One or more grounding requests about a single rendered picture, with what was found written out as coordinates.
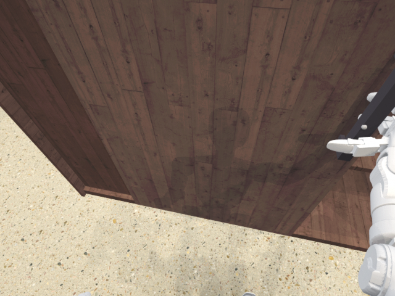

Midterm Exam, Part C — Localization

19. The wardrobe door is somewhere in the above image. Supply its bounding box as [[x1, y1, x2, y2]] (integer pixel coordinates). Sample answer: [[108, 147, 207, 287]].
[[26, 0, 395, 236], [0, 0, 131, 195]]

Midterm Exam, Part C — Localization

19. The right robot hand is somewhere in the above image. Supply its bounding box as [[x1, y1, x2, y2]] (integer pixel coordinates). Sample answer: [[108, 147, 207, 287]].
[[326, 92, 395, 157]]

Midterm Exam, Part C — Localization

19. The robot right upper arm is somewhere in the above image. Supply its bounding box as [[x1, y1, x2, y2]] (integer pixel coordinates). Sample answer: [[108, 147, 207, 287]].
[[358, 244, 395, 296]]

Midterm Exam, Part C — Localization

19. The handle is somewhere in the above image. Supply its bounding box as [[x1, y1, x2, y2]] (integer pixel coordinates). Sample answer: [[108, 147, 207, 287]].
[[336, 54, 395, 162]]

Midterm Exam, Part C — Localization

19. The robot right forearm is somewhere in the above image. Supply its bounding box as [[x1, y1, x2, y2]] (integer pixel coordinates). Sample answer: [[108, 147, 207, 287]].
[[369, 147, 395, 247]]

